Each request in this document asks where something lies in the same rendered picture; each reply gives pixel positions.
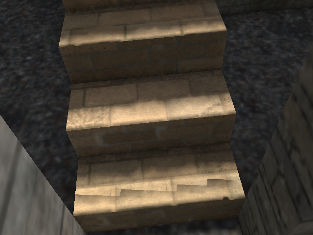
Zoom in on stairs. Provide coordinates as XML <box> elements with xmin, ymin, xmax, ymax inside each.
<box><xmin>58</xmin><ymin>0</ymin><xmax>246</xmax><ymax>233</ymax></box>

